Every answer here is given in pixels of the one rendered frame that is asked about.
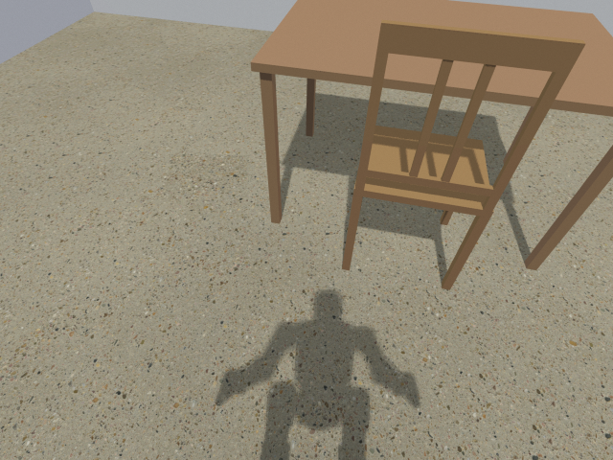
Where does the table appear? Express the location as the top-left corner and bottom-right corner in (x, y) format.
(251, 0), (613, 270)

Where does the chair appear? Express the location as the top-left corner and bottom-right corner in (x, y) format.
(342, 20), (586, 290)

